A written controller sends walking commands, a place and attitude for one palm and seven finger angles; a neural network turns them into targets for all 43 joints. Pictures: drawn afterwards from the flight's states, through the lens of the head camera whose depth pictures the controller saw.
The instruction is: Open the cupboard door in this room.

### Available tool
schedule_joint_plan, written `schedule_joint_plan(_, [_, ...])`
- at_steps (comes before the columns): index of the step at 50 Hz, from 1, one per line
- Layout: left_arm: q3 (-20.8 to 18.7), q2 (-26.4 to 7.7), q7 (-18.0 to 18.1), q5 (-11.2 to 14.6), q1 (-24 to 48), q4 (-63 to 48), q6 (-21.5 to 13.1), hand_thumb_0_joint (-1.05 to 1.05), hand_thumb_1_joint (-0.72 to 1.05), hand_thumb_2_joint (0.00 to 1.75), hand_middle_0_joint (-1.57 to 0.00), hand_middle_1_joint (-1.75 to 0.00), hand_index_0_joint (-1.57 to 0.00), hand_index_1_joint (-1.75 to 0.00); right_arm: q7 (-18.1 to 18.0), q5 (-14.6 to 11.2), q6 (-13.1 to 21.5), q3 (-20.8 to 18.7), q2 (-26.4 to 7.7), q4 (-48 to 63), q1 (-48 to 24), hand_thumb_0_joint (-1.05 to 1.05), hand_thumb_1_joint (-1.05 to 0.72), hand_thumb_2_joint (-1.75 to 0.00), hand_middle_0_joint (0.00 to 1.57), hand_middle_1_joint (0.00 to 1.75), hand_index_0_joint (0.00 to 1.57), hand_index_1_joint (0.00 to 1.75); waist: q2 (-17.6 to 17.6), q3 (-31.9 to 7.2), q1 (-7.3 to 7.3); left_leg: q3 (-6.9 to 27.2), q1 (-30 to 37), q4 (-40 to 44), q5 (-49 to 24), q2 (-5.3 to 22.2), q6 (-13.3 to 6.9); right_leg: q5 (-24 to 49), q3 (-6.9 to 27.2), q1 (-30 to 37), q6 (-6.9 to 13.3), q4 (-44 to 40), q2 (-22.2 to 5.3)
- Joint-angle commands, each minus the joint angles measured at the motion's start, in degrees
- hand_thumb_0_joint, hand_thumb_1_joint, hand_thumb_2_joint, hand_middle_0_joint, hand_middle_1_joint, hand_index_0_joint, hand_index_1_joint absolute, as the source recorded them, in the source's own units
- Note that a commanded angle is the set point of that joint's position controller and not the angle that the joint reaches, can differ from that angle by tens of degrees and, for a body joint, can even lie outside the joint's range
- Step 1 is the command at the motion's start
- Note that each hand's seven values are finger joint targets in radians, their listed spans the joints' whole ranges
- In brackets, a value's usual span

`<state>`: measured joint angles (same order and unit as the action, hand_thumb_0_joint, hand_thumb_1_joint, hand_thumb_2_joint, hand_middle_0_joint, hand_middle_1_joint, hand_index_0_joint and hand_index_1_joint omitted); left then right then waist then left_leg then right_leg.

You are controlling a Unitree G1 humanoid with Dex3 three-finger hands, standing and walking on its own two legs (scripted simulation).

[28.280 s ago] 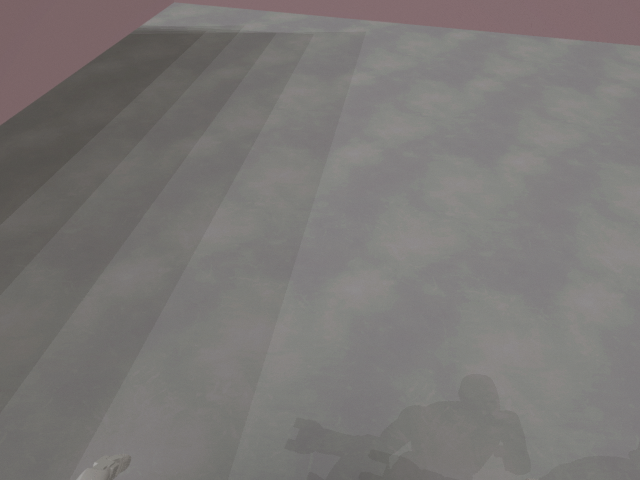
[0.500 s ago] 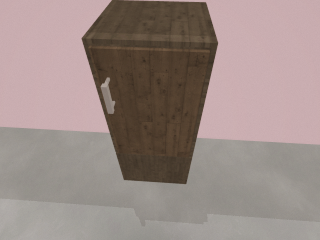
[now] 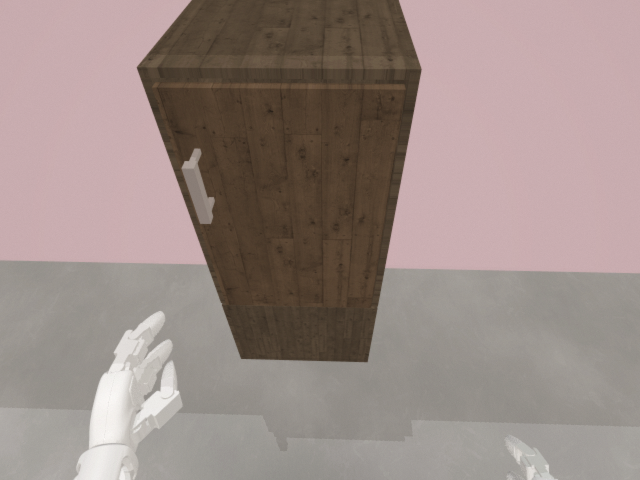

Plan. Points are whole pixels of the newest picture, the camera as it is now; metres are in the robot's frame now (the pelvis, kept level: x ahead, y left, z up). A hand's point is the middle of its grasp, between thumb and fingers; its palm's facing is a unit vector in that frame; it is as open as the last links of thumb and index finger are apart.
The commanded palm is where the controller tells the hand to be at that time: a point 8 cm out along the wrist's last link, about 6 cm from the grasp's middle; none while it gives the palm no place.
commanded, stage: raise the hand with hooked fingers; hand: left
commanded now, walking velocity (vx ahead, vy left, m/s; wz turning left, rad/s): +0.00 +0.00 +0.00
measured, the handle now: (201, 186) +0.58 +0.23 +0.04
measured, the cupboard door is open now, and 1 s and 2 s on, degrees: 0 0 0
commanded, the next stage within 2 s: move the hooked fingers beside the handle in 1.86 s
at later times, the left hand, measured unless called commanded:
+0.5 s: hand (171, 419) +0.21 +0.19 -0.02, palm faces -0.14 -0.99 -0.05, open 10.5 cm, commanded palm +0.17 +0.26 -0.01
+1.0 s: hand (110, 376) +0.24 +0.26 +0.03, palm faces +0.03 -1.00 -0.07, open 13.3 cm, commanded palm +0.21 +0.31 +0.03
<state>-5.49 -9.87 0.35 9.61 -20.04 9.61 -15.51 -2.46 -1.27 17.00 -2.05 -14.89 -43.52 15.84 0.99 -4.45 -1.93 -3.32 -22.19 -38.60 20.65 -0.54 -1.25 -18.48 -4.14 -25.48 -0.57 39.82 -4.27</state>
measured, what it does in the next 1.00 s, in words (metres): stands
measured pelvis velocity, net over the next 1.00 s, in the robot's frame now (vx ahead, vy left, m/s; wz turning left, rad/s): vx -0.01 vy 0.01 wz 0.00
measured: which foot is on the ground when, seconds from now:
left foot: down 0.00-1.00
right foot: down 0.00-1.00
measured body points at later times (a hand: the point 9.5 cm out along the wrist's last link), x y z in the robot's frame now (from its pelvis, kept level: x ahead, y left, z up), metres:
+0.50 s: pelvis -0.02 -0.02 -0.07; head +0.05 -0.02 +0.37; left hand +0.21 +0.25 -0.01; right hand +0.18 -0.23 -0.16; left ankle -0.01 +0.10 -0.72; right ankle +0.02 -0.13 -0.72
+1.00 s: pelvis -0.01 +0.01 -0.04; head +0.03 +0.03 +0.41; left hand +0.23 +0.31 +0.04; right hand +0.16 -0.24 -0.09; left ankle -0.01 +0.10 -0.72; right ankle +0.02 -0.13 -0.72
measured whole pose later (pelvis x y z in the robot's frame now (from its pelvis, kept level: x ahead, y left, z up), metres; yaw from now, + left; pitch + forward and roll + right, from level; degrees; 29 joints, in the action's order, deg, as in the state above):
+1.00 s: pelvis -0.01 +0.01 -0.04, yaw +0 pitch +10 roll -3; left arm -20.9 -20.9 -23.6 20.5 -10.1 9.9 -19.9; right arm -3.3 -2.7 14.3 1.1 -15.4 -30.2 15.3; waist -0.1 -5.2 -0.7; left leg -1.0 -39.6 -57.6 28.3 1.9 -1.5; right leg -23.2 -5.7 -39.9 -0.5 53.1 -2.7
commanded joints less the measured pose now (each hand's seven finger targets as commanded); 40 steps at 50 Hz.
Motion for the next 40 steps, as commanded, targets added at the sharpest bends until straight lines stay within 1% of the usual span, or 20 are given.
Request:
schedule_joint_plan(1, [-9.21,-3.98,-14.44,4.17,-22.72,5.29,-14.82,0.0,0.6,0.77,-0.22,-0.5,-0.22,-0.5,2.78,0.6,2.59,-4.62,-6.39,15.47,-6.89,0.0,-0.9,-0.9,0.2,0.3,0.2,0.3,-13.42,-1.16,7.28,1.5,-15.02,-5.57,-7.22,-1.68,2.64,2.37,-0.63,-2.72,2.8,4.71,3.76])
schedule_joint_plan(3, [-12.22,-8.33,-21.01,5.2,-17.63,1.33,-20.81,0.0,0.55,0.75,-0.22,-0.53,-0.22,-0.53,3.71,0.81,1.88,-4.81,-6.78,18.72,-9.32,0.0,-0.9,-0.9,0.2,0.3,0.2,0.3,-5.45,-5.13,6.8,0.8,-18.52,-10.88,-9.23,-2.22,2.59,8.8,0.94,-4.2,3.24,10.08,2.93])
schedule_joint_plan(4, [-14.34,-9.83,-22.29,5.16,-18.5,-0.16,-21.39,0.0,0.53,0.74,-0.23,-0.54,-0.23,-0.54,3.81,0.58,1.36,-4.82,-6.31,20.02,-9.47,0.0,-0.9,-0.9,0.2,0.3,0.2,0.3,-2.38,-8.43,7.86,0.21,-19.61,-12.34,-10.24,-2.3,2.1,10.57,1.8,-4.05,3.26,12.12,2.81])
schedule_joint_plan(6, [-15.47,-11.52,-22.99,7.19,-13.36,-8.13,-20.51,0.0,0.48,0.72,-0.23,-0.57,-0.23,-0.57,3.39,0.72,0.1,-4.7,-6.09,22.59,-9.45,0.0,-0.9,-0.9,0.2,0.3,0.2,0.3,0.7,-12.02,7.71,0.32,-20.98,-14.51,-9.53,-2.2,1.54,9.55,3.75,-4.92,2.98,13.79,2.93])
schedule_joint_plan(9, [-15.73,-11.51,-21.56,9.54,-3.93,-20.72,-20.9,0.0,0.41,0.69,-0.24,-0.62,-0.24,-0.62,2.44,0.55,-0.4,-4.2,-5.02,23.76,-7.2,0.0,-0.9,-0.9,0.2,0.3,0.2,0.3,7.94,-16.29,4.9,1.5,-18.92,-17.8,-10.09,-0.96,0.87,8.93,4.76,-8.08,2.46,14.96,3.53])
schedule_joint_plan(10, [-15.15,-11.66,-20.98,9.88,-0.58,-25.52,-21.96,0.0,0.39,0.68,-0.24,-0.63,-0.24,-0.63,2.0,0.63,-0.42,-3.97,-4.88,23.14,-6.03,0.0,-0.9,-0.9,0.2,0.3,0.2,0.3,8.87,-17.66,3.31,2.06,-17.84,-19.35,-11.19,-0.57,0.57,10.44,5.03,-8.99,2.3,15.3,3.69])
schedule_joint_plan(11, [-14.65,-12.77,-20.83,10.3,4.55,-30.09,-22.9,0.0,0.36,0.67,-0.24,-0.64,-0.24,-0.64,1.54,1.06,-0.46,-3.48,-5.24,22.69,-4.83,0.0,-0.9,-0.9,0.2,0.3,0.2,0.3,6.51,-17.64,1.23,3.13,-18.91,-21.07,-10.69,-0.13,0.32,9.89,5.33,-10.59,2.09,16.1,4.18])
schedule_joint_plan(12, [-13.5,-11.86,-21.02,9.61,5.02,-30.33,-23.37,0.0,0.34,0.66,-0.24,-0.66,-0.24,-0.66,1.04,0.92,-0.38,-3.58,-5.31,21.38,-4.29,0.0,-0.9,-0.9,0.2,0.3,0.2,0.3,6.86,-18.39,0.57,3.57,-18.17,-21.56,-10.32,0.5,0.16,8.5,4.98,-12.43,2.3,16.16,4.45])
schedule_joint_plan(14, [-10.28,-10.53,-22.7,9.29,6.79,-28.01,-23.56,0.0,0.29,0.64,-0.24,-0.69,-0.24,-0.69,0.31,0.55,0.46,-3.04,-5.92,19.47,-3.93,0.0,-0.9,-0.9,0.2,0.3,0.2,0.3,4.96,-15.38,-1.93,4.23,-20.45,-23.69,-7.94,1.12,-0.24,5.58,5.36,-15.7,2.13,15.48,4.66])
schedule_joint_plan(16, [-7.93,-10.55,-26.11,9.96,10.35,-23.59,-21.07,0.0,0.25,0.62,-0.25,-0.72,-0.25,-0.72,-0.44,-0.05,0.87,-2.0,-7.2,18.58,-4.1,0.0,-0.9,-0.9,0.2,0.3,0.2,0.3,3.65,-12.34,-3.71,5.01,-23.13,-24.91,-5.0,1.26,-0.53,1.93,5.63,-17.5,2.18,14.76,5.1])
schedule_joint_plan(19, [-11.15,-14.63,-29.67,9.67,7.58,-15.45,-13.38,0.0,0.18,0.59,-0.25,-0.76,-0.25,-0.76,-1.32,-1.3,1.0,-1.85,-8.2,18.83,-4.66,0.0,-0.9,-0.9,0.2,0.3,0.2,0.3,0.32,-13.55,-2.06,5.1,-25.08,-22.53,-1.87,1.04,-0.71,-2.98,5.88,-14.54,1.53,12.08,4.58])
schedule_joint_plan(22, [-17.39,-18.31,-30.63,11.83,1.83,-12.46,-3.94,0.0,0.11,0.56,-0.26,-0.81,-0.26,-0.81,-1.59,-1.93,-0.52,-1.36,-7.63,21.68,-5.92,0.0,-0.9,-0.9,0.2,0.3,0.2,0.3,-0.56,-18.79,2.65,4.42,-23.4,-18.89,-5.27,0.24,-0.51,-0.46,5.87,-5.85,1.12,10.31,3.68])
schedule_joint_plan(24, [-22.29,-20.16,-28.4,13.95,-0.45,-15.38,-0.88,0.0,0.06,0.54,-0.26,-0.84,-0.26,-0.84,-1.57,-1.78,-1.43,-1.17,-6.23,23.35,-7.06,0.0,-0.9,-0.9,0.2,0.3,0.2,0.3,-1.85,-22.37,5.1,4.12,-22.14,-17.1,-8.61,0.03,-0.18,3.51,5.72,-0.05,0.6,9.84,3.02])
schedule_joint_plan(26, [-24.89,-19.92,-24.82,15.1,-2.65,-16.59,-0.94,0.0,0.01,0.52,-0.26,-0.87,-0.26,-0.87,-1.38,-1.46,-1.71,-0.92,-4.63,23.67,-7.78,0.0,-0.9,-0.9,0.2,0.3,0.2,0.3,-2.69,-22.06,6.65,4.46,-21.57,-15.88,-10.89,0.21,0.27,6.91,4.7,1.57,0.99,10.46,3.46])
schedule_joint_plan(28, [-24.2,-17.86,-21.31,14.65,-1.64,-18.01,-3.42,0.0,-0.03,0.5,-0.27,-0.9,-0.27,-0.9,-0.99,-1.21,-1.65,-0.94,-4.13,22.82,-6.71,0.0,-0.9,-0.9,0.2,0.3,0.2,0.3,-1.51,-18.0,5.65,4.11,-21.35,-14.22,-9.57,0.26,0.7,4.87,3.42,-1.5,0.98,9.9,3.69])
schedule_joint_plan(30, [-21.38,-15.63,-19.22,13.01,1.11,-16.85,-6.36,0.0,-0.08,0.48,-0.27,-0.93,-0.27,-0.93,-0.68,-0.95,-1.32,-1.1,-4.75,21.58,-5.84,0.0,-0.9,-0.9,0.2,0.3,0.2,0.3,-0.45,-12.75,3.43,4.18,-21.29,-13.21,-6.26,0.39,0.62,-0.3,2.39,-6.87,0.93,9.18,4.08])
schedule_joint_plan(32, [-18.75,-15.24,-19.66,11.38,4.93,-13.59,-8.66,0.0,-0.13,0.46,-0.27,-0.96,-0.27,-0.96,-0.66,-0.86,-1.09,-1.12,-6.23,20.73,-4.45,0.0,-0.9,-0.9,0.2,0.3,0.2,0.3,-2.01,-9.5,1.28,4.42,-22.05,-13.12,-2.61,0.51,0.43,-5.8,2.4,-10.44,1.01,8.37,4.21])
schedule_joint_plan(34, [-15.24,-14.73,-21.92,10.09,7.22,-11.27,-10.03,0.0,-0.17,0.44,-0.28,-0.99,-0.28,-0.99,-0.72,-1.14,-0.34,-1.04,-7.59,20.53,-3.19,0.0,-0.9,-0.9,0.2,0.3,0.2,0.3,0.34,-7.69,-0.12,4.58,-21.57,-12.46,1.88,0.39,0.26,-10.75,2.35,-13.83,1.18,7.66,4.11])
schedule_joint_plan(36, [-13.51,-15.78,-24.64,10.27,11.46,-12.1,-10.34,0.0,-0.22,0.42,-0.28,-1.02,-0.28,-1.02,-1.09,-1.49,0.43,-0.91,-8.67,20.97,-2.38,0.0,-0.9,-0.9,0.2,0.3,0.2,0.3,2.1,-8.62,-0.86,4.7,-19.74,-11.86,2.99,0.2,-0.07,-10.59,2.47,-13.83,1.54,7.49,4.21])
schedule_joint_plan(40, [-19.46,-22.85,-26.77,11.53,15.37,-13.9,-10.05,0.0,-0.31,0.38,-0.29,-1.08,-0.29,-1.08,-2.14,-1.77,1.15,-0.88,-9.34,20.85,-1.68,0.0,-0.9,-0.9,0.2,0.3,0.2,0.3,2.81,-14.48,0.97,5.28,-15.58,-9.68,0.13,0.42,-0.25,-7.01,2.13,-8.75,1.71,7.15,4.32])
